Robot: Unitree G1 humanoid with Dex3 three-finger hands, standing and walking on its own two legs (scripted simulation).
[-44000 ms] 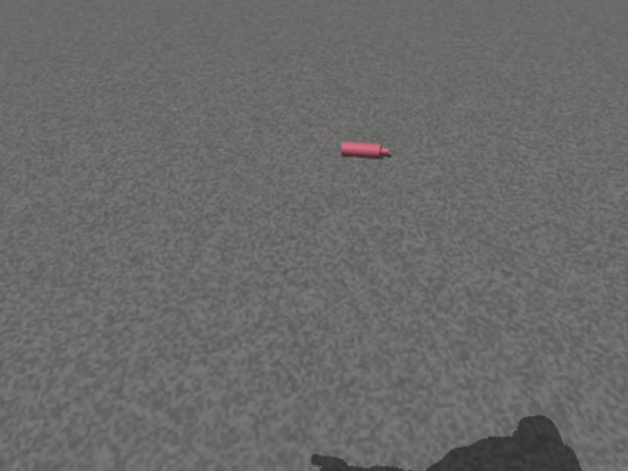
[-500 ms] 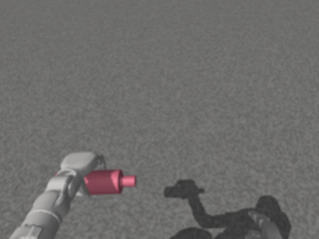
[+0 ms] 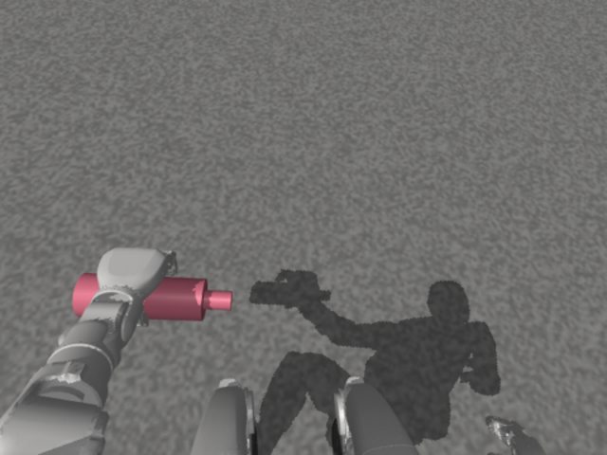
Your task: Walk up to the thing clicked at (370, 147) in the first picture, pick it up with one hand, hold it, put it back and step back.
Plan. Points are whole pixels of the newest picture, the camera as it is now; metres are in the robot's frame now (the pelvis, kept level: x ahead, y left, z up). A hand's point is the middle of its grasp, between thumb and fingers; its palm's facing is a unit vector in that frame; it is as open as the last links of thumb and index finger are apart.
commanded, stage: crouch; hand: left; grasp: from above
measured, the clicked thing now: (159, 297) +0.36 +0.21 -0.16
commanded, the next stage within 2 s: lower in 1.36 s
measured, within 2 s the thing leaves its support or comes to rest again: neither
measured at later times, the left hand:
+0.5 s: hand (173, 308) +0.40 +0.24 -0.35, palm faces -0.48 +0.03 -0.88, open 9.5 cm
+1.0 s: hand (183, 304) +0.44 +0.24 -0.44, palm faces -0.46 +0.02 -0.89, open 9.5 cm
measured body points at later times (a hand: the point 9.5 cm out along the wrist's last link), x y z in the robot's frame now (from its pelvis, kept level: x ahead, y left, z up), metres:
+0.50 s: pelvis -0.03 +0.00 -0.19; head +0.18 +0.03 +0.21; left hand +0.42 +0.24 -0.30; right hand +0.00 -0.27 -0.31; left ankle +0.06 +0.12 -0.63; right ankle +0.03 -0.14 -0.63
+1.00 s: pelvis -0.04 +0.00 -0.27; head +0.21 +0.04 +0.10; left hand +0.46 +0.24 -0.39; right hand -0.02 -0.28 -0.38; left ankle +0.06 +0.12 -0.63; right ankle +0.03 -0.14 -0.63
